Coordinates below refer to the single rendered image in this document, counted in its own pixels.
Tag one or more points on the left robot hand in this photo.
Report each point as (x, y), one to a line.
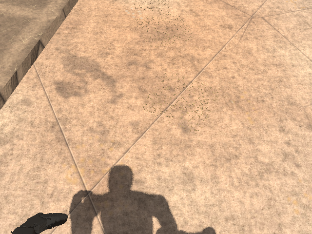
(41, 222)

